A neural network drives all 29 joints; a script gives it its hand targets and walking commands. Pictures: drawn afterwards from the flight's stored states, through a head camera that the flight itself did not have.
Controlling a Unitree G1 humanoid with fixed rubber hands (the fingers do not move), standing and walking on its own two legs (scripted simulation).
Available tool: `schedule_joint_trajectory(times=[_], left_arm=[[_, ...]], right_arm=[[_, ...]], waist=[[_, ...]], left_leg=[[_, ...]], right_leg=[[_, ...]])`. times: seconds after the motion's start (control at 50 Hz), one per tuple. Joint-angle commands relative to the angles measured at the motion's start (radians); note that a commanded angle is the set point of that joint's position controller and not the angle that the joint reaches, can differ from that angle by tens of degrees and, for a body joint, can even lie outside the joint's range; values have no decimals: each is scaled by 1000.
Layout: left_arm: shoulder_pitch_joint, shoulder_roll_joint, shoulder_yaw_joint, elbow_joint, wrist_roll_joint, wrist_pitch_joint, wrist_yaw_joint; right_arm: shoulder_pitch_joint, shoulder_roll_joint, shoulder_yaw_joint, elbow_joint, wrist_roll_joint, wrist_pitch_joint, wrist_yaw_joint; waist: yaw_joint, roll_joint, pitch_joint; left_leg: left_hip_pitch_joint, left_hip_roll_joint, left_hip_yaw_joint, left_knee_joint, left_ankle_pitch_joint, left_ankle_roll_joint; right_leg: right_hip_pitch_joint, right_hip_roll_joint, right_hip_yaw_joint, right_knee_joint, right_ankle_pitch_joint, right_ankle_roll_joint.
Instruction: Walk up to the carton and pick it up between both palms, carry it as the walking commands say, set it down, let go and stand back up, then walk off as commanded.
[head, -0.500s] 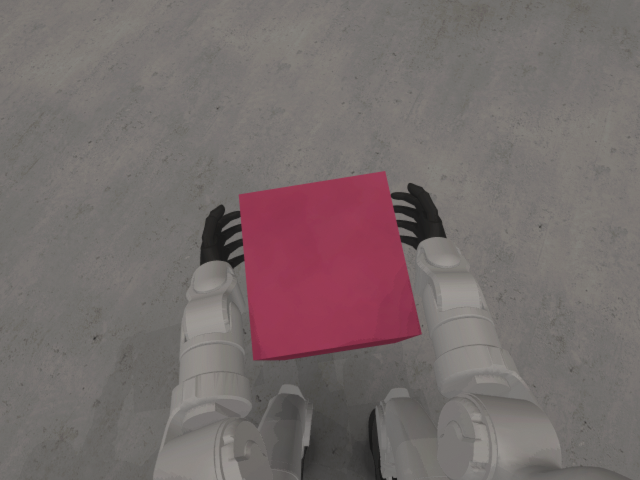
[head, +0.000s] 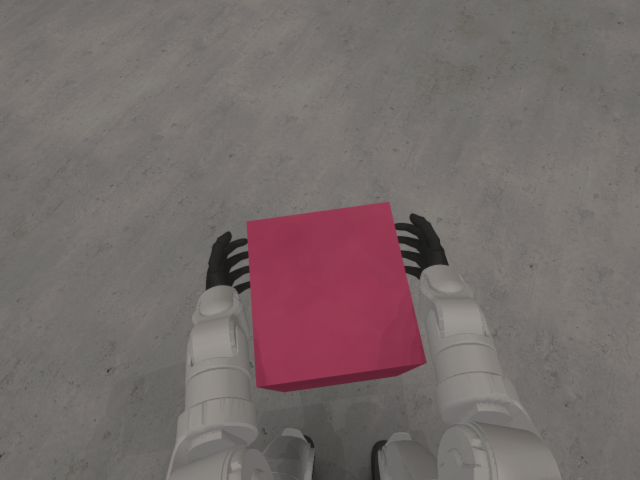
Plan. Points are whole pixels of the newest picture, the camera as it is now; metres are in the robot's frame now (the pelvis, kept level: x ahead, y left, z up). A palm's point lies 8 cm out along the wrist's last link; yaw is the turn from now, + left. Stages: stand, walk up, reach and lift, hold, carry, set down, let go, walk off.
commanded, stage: reach and lift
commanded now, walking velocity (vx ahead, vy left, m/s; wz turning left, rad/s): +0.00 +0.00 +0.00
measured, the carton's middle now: (330, 307) +0.34 +0.04 -0.10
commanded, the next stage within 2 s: none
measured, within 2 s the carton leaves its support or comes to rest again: neither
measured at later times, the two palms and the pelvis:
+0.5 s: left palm (206, 273) +0.32 +0.17 +0.06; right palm (447, 261) +0.35 -0.10 +0.05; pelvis +0.02 +0.00 +0.03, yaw +0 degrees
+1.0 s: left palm (200, 270) +0.31 +0.17 +0.10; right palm (467, 257) +0.33 -0.11 +0.09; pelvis +0.02 -0.01 +0.04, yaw +1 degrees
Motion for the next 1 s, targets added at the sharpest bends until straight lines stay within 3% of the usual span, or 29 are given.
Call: schedule_joint_trajectory(times=[0.0,0.4,0.74,0.98], left_arm=[[-554,-976,-630,77,-175,-7,-284],[-434,-1032,-602,94,-191,125,-255],[-417,-1023,-661,-17,-253,282,-259],[-465,-968,-609,1,-244,325,-272]], right_arm=[[-506,975,552,82,149,0,253],[-470,954,579,-6,199,107,264],[-493,972,640,-166,269,252,259],[-513,968,562,-143,257,308,245]], waist=[[11,-8,-560],[9,14,-358],[12,16,-230],[-16,11,-172]], left_leg=[[354,-84,-1,-88,229,7],[598,-62,-21,-268,255,0],[735,-47,-24,-346,232,7],[710,-53,-10,-365,171,17]], right_leg=[[307,58,33,-128,181,-2],[514,44,36,-308,176,-11],[640,23,38,-392,151,-5],[679,13,48,-418,136,3]])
